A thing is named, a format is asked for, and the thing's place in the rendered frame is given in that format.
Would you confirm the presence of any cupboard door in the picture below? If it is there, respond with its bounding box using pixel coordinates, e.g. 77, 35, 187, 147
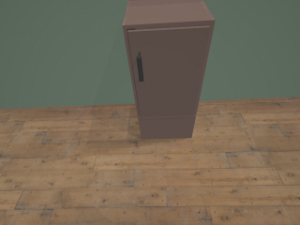
127, 25, 210, 117

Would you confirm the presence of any handle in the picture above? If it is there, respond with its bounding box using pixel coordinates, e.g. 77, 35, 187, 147
136, 52, 143, 82

